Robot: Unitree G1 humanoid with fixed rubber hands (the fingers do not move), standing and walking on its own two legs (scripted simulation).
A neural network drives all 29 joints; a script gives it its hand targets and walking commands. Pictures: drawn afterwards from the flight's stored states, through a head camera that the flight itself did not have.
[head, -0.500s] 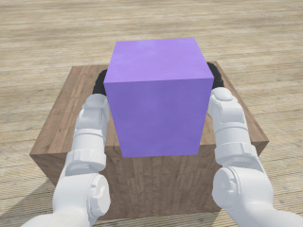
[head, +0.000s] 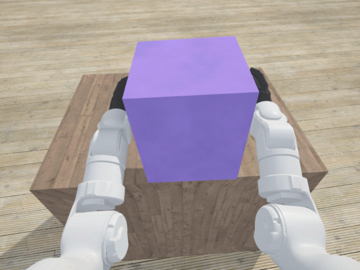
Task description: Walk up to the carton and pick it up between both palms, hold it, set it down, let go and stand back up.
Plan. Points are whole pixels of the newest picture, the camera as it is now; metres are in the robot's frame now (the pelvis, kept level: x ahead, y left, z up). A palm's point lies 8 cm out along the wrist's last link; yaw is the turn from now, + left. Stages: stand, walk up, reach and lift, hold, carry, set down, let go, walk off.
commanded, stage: hold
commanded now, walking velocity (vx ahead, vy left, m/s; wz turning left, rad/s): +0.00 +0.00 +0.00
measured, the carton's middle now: (189, 113) +0.42 -0.01 +0.16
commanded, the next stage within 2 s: none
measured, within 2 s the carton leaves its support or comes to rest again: neither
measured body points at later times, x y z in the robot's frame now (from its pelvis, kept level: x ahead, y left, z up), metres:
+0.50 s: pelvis -0.02 +0.00 +0.00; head -0.03 -0.01 +0.45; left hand +0.38 +0.15 +0.17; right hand +0.39 -0.16 +0.18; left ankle +0.01 +0.12 -0.76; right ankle +0.00 -0.13 -0.76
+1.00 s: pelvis -0.03 -0.01 +0.00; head -0.06 -0.02 +0.45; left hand +0.39 +0.14 +0.19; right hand +0.39 -0.17 +0.21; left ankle +0.01 +0.12 -0.76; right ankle +0.00 -0.13 -0.76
